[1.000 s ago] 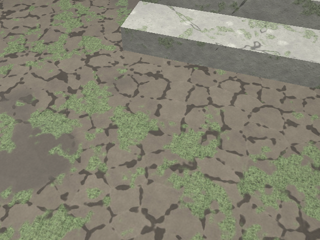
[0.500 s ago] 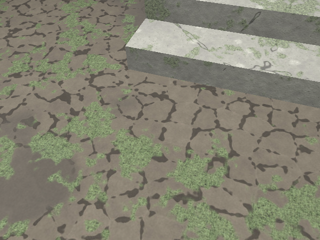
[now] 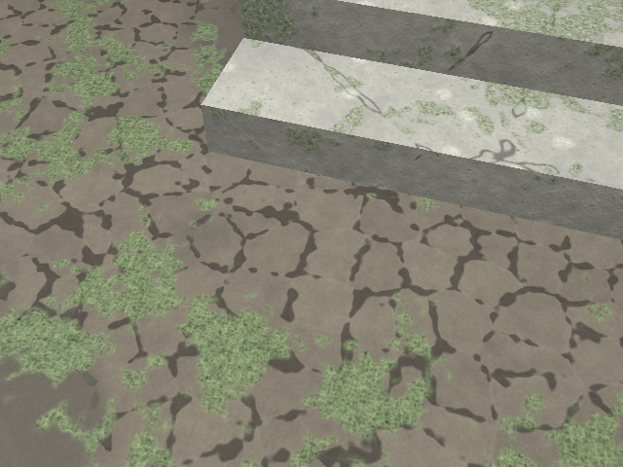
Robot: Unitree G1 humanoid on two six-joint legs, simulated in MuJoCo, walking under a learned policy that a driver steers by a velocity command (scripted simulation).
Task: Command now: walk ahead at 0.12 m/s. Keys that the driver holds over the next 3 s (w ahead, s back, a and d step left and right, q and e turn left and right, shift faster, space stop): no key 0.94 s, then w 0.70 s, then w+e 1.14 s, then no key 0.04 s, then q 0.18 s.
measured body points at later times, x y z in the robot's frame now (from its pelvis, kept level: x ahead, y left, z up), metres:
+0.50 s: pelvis +0.08 -0.03 +0.00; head +0.09 -0.04 +0.44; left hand +0.12 +0.21 -0.15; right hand +0.11 -0.28 -0.16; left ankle +0.07 +0.07 -0.74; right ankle +0.09 -0.15 -0.74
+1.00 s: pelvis +0.08 -0.03 -0.01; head +0.09 -0.03 +0.44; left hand +0.10 +0.20 -0.16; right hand +0.09 -0.27 -0.16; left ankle +0.07 +0.07 -0.74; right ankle +0.09 -0.15 -0.74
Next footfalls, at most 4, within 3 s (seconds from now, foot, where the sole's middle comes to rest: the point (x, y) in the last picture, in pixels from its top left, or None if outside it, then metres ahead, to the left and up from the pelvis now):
0.16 right None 0.13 -0.15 -0.78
1.74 left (283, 432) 0.55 0.07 -0.78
2.30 right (409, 328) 0.80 -0.24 -0.78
2.76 left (374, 232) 1.10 -0.18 -0.78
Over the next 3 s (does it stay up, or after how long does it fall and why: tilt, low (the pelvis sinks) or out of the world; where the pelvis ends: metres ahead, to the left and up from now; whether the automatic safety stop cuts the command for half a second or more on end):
stays up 0.99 -0.22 0.00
